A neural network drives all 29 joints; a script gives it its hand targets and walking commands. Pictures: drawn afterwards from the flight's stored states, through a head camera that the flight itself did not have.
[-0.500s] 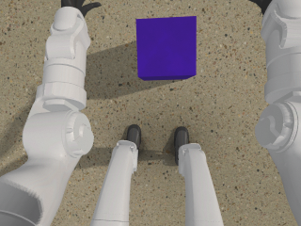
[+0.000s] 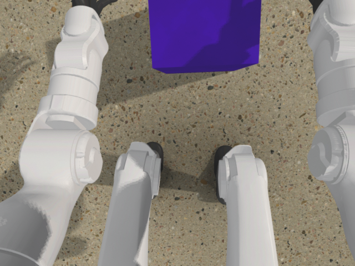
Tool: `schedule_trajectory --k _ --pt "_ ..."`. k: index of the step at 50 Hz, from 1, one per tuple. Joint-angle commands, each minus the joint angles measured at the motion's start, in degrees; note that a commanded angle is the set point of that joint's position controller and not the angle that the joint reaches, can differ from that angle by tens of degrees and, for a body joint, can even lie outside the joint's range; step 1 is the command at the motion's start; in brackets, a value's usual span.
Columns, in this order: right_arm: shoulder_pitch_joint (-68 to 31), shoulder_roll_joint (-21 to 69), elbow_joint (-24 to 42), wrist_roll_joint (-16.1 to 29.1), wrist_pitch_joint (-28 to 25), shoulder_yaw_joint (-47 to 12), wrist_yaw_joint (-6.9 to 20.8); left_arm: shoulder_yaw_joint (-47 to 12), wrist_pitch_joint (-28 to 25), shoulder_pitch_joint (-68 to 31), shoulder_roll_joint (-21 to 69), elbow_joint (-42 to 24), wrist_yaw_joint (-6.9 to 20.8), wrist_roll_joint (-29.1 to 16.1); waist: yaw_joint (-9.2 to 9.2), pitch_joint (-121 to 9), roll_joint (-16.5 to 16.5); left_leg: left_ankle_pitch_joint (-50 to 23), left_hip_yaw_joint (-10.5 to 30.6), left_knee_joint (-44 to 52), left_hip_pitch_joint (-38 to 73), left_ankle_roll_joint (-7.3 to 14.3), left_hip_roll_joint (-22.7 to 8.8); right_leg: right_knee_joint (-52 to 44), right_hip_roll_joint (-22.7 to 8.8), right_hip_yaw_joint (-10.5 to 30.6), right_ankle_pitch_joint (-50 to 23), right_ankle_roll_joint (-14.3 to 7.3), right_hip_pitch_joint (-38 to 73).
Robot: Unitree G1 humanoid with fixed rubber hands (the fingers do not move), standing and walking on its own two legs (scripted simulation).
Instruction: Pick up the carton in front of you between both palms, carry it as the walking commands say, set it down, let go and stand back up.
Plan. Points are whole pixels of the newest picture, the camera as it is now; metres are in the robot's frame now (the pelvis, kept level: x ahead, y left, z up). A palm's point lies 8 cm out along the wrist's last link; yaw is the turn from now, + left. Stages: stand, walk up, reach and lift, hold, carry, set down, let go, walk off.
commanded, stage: reach and lift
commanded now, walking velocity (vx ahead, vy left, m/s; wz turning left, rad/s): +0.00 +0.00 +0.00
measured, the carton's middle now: (201, 27) +0.55 -0.03 -0.35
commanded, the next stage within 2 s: none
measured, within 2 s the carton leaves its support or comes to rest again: leaves its support in 1.26 s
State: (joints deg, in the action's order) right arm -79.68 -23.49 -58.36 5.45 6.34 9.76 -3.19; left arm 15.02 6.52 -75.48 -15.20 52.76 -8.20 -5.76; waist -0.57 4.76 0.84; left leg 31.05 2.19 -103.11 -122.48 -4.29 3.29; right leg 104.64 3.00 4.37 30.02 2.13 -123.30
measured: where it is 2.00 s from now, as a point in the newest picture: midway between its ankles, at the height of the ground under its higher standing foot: (187, 182)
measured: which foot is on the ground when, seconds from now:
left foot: down 0.00-1.00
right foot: down 0.00-1.00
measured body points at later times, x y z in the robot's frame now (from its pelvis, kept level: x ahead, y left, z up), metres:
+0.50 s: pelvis -0.02 +0.00 -0.10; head +0.37 -0.02 +0.10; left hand +0.56 +0.16 -0.29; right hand +0.56 -0.21 -0.29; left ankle +0.08 +0.13 -0.44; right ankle +0.07 -0.12 -0.44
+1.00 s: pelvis -0.03 +0.00 -0.10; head +0.35 -0.02 +0.11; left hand +0.56 +0.13 -0.28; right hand +0.56 -0.18 -0.28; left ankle +0.08 +0.13 -0.44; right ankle +0.07 -0.12 -0.44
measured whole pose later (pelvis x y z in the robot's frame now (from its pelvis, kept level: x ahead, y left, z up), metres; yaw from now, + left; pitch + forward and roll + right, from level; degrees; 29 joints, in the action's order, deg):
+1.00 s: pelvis -0.03 +0.00 -0.10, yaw -1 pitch +33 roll +1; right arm -96.9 -22.5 -68.8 4.7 8.0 8.2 -3.1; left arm 16.2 8.3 -93.1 -14.9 62.4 -6.5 -2.3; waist -0.3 29.8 0.3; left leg 34.1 2.3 -126.3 -125.5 -3.9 3.3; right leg 127.5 2.5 2.7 34.6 1.8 -126.1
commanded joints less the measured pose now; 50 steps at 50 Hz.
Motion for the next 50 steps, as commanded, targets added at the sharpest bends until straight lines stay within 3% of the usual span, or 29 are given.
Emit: schedule_trajectory --k 1,3,7,11,17,26,32,39,42,44,45,47,50 --pt "-20.86 -7.87 5.42 2.74 0.05 -2.44 -0.52 -2.34 0.14 -19.1 -8.07 -4.76 -0.83 -2.93 -0.17 -73.45 -5.98 -23.38 -7.42 1.1 33.79 0.46 0.5 -1.97 -0.29 -6.63 -25.86 1.17 43.08" --pt "-23.39 -9.27 4.4 3.58 0.5 -3.33 -0.44 -2.36 0.57 -21.11 -8.91 -4.64 -0.89 -3.25 -0.63 -73.56 -4.73 -25.07 -7.14 -2.29 37.28 0.48 0.31 0.67 -0.29 -6.9 -24.62 1.12 39.68" --pt "-27.97 -10.57 -1.49 3.88 0.97 -3.72 -0.38 -2.65 1.23 -25.94 -9.96 1.09 -0.55 -3.44 -0.54 -62.53 -4.71 -15.18 -6.94 -4.84 31.35 0.68 -0.66 3.11 -1.39 -6.55 -14.24 0.44 33.9" --pt "-30.79 -10.6 -6.34 3.48 0.45 -4.05 0.31 -2.38 0.56 -29.52 -10.42 6.18 0.48 -2.76 -0.67 -53.06 -3.72 -11.28 -6.51 -7.9 27.75 0.73 -1.27 5.73 -1.94 -5.81 -9.69 0.06 29.21" --pt "-36.37 -13.03 -5.97 4.57 -1.44 -4.54 0.41 -3.55 -1.36 -35.97 -12.34 6.26 0.68 -2.78 -0.39 -51.32 -0.85 -15.67 -5.87 -13.17 30.63 0.86 -1.31 10.31 -2.02 -5.02 -12.48 -0.07 26.72" --pt "-31.08 -8.93 -4.3 7.39 -3.16 -7.96 -1.38 -6.95 -3.56 -30.85 -11.99 6.7 0.74 -6.01 -0.83 -58.96 -2.55 -27.15 -6.42 -17.58 32.79 1.49 -0.46 15.07 -0.68 -5.48 -26.99 0.41 36.17" --pt "-28.43 -8.15 -6.21 5.42 -2.63 -5.62 -1.32 -6.83 -2.95 -28.89 -9.88 8.21 0.71 -5.54 0.29 -52.31 -1.99 -21.81 -5.9 -15.99 30.17 1.18 -0.12 13.78 -0.54 -6.1 -20.13 0.17 29.87" --pt "-32.97 -4.47 -5.81 5.37 -2.29 -6.58 -0.45 -6.73 -2.5 -33.42 -6.9 7.83 1.28 -4.52 -0.1 -48.31 -1.77 -16.96 -5.59 -14.63 29.91 1.43 0.08 12.61 -0.4 -6.23 -14.26 -0.08 27.2" --pt "-34.77 0.87 -6.09 4.41 -1.63 -6.75 0.54 -6.49 -1.85 -35.8 -1.74 7.91 2.03 -3.23 0.07 -46.34 -1.49 -15.28 -5.77 -14.57 30.78 1.49 0.79 12.32 0.24 -6.5 -12.57 -0.25 27.36" --pt "-35.3 7.02 -6.42 2.78 -0.79 -6.14 2.02 -4.44 -1.16 -36.12 2.46 7.7 3.02 -0.11 -1.12 -44.16 -1.83 -14.11 -6.14 -14.64 31.75 1.63 1.32 12.28 0.84 -6.69 -11.07 0.05 27.14" --pt "-39.7 20.94 -4.51 3.11 -0.15 -9.42 4.53 -8.33 -0.49 -40.56 16.29 5.5 5.56 -0.45 -1.11 -44.02 -1.97 -14.47 -6.01 -14.66 31.66 1.99 2.09 12.17 1.57 -6.77 -11.36 -0.21 27.7" --pt "-42.15 39.4 -4.59 1.15 1.52 -11.17 10.21 -9.85 1.58 -43.94 35.14 5.51 11.03 1.82 -0.77 -39.32 -1.91 -12.56 -6.68 -15.25 29.15 2.19 3.25 12.86 2.58 -6.75 -10.53 -0.82 26.69" --pt "-38.79 52.49 -1.97 -0.19 4.17 -10.0 15.91 -10.76 4.32 -43.31 47.35 2.69 17.0 3.21 -0.21 -35.41 -1.51 -10.99 -7.34 -15.83 25.13 2.98 3.74 13.42 3.02 -7.6 -9.33 -1.69 22.9"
